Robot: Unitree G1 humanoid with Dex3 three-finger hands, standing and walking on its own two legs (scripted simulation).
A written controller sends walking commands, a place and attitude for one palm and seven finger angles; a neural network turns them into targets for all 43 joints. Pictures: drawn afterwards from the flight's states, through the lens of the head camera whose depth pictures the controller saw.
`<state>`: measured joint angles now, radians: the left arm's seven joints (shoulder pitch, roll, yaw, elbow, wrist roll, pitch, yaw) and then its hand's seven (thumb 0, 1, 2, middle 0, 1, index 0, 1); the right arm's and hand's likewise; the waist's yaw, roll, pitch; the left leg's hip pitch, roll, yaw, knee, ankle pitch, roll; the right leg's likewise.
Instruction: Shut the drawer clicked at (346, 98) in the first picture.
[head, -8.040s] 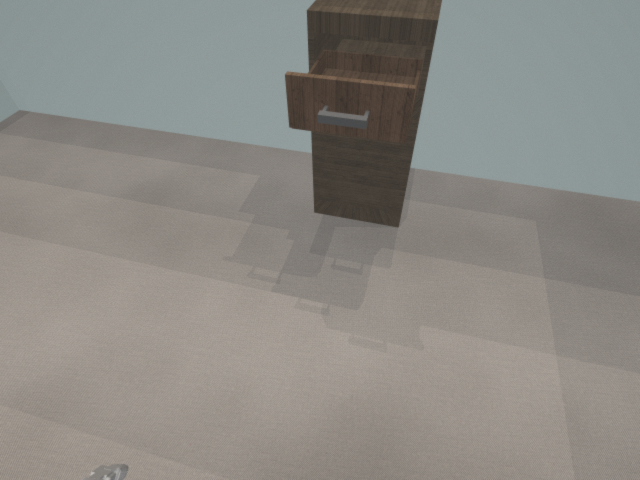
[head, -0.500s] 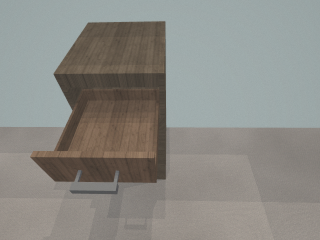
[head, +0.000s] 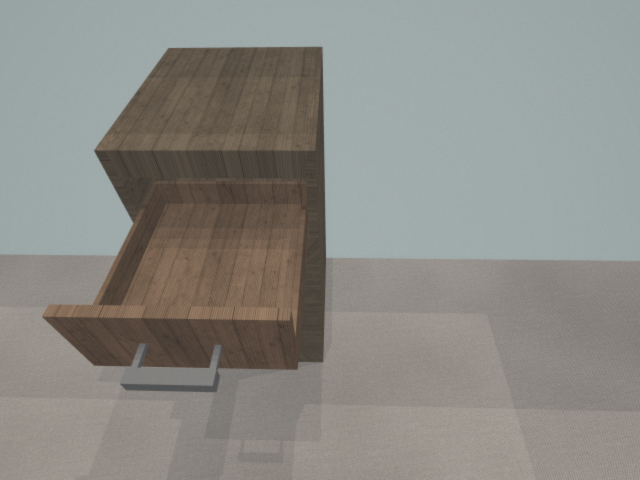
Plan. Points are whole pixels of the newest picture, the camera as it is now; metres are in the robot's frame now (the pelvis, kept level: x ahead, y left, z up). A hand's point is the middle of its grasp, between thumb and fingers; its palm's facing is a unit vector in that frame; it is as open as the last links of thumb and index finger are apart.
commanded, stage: look again from close up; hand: left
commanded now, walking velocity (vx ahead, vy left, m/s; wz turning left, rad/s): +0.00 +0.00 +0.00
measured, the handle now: (175, 365) +0.28 +0.24 -0.07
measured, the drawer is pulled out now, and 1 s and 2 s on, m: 0.30 0.29 0.29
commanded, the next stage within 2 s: raise the hand and make a fist in 0.40 s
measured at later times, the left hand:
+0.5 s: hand out of the picture -0.03 +0.15 -0.17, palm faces +0.05 -0.98 -0.18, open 7.4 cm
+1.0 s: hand out of the picture +0.10 +0.17 -0.05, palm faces +0.07 -1.00 +0.00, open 5.5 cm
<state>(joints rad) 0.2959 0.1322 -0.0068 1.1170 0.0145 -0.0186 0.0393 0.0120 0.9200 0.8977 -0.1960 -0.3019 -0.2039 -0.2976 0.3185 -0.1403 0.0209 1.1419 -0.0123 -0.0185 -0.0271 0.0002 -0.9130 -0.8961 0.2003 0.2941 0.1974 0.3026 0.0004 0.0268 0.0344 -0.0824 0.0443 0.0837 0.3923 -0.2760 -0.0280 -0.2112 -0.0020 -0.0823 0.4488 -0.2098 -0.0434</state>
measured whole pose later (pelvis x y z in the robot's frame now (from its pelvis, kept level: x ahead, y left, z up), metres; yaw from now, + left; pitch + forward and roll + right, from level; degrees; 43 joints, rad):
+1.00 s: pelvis -0.04 +0.02 -0.10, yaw +3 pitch +11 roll -1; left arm 0.62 0.15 0.00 -0.12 -0.17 -0.51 -0.22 0.02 0.90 0.90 -0.50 -0.65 -0.54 -0.66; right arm 0.10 -0.27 -0.06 0.41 0.00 -0.28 -0.01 0.01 -0.91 -0.90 0.20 0.29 0.20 0.30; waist 0.07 -0.03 -0.13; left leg -0.82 0.03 0.00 1.20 -0.58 0.00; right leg -0.88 -0.07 -0.12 1.16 -0.47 -0.03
